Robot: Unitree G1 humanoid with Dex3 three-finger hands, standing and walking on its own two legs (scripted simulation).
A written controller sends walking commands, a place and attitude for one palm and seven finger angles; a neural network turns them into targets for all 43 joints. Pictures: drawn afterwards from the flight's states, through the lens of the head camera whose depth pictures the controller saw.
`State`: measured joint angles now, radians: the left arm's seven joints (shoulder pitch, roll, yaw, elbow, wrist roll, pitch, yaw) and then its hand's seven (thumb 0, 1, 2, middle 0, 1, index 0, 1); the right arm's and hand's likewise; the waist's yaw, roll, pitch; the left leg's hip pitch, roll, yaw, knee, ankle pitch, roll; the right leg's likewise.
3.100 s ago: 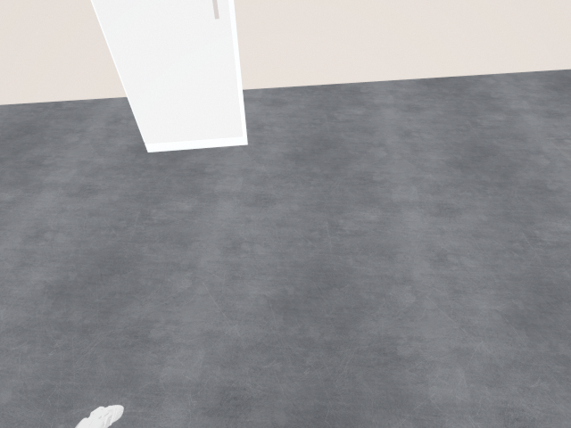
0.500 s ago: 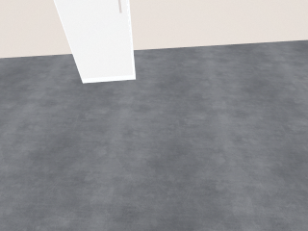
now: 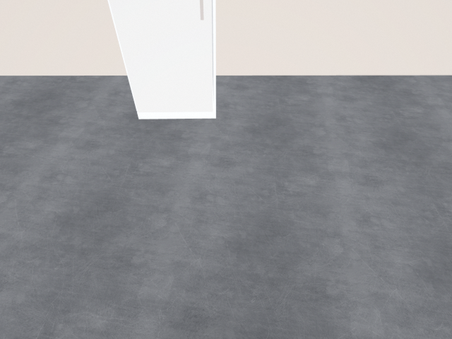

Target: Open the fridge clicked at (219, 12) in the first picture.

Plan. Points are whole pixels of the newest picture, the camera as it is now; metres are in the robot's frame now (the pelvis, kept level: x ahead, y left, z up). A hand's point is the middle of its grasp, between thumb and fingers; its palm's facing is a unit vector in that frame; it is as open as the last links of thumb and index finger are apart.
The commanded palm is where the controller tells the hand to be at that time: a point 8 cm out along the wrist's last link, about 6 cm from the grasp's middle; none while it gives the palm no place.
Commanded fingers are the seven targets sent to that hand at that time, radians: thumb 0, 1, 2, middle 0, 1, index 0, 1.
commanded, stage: walk to a spot facing it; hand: right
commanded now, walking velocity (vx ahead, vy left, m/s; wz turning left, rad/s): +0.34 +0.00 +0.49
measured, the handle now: out of the picture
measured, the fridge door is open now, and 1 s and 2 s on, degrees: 0 0 0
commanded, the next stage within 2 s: turn to face it in 1.94 s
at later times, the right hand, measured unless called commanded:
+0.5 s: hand out of the picture +0.11 -0.18 -0.18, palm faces -0.05 +0.99 -0.14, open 7.4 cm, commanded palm none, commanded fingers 0.00 -0.90 -0.90 0.20 0.30 0.20 0.30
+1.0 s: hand (265, 186) +0.57 -0.10 -0.17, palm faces -0.45 +0.88 -0.14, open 7.4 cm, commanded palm none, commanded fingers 0.00 -0.90 -0.90 0.20 0.30 0.20 0.30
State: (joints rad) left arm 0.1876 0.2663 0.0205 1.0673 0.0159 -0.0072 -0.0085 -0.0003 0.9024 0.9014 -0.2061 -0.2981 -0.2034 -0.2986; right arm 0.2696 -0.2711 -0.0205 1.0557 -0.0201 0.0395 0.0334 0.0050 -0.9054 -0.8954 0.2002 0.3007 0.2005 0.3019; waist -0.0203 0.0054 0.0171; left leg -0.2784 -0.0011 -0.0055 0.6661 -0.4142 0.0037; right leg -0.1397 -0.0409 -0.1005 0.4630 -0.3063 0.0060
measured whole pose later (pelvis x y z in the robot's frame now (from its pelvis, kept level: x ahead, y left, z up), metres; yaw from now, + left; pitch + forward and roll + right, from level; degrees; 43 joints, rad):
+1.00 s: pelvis +0.38 +0.00 +0.00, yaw +23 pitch +0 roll +0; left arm 0.49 0.14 0.04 1.14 0.03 -0.07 0.02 0.00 0.91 0.90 -0.20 -0.30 -0.20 -0.30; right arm 0.06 -0.18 -0.06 0.98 -0.03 0.02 0.04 0.00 -0.91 -0.90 0.19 0.30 0.19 0.30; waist 0.08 0.02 0.08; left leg -0.56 0.07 0.11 0.75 -0.17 0.02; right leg 0.06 -0.04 -0.34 0.33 -0.39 -0.01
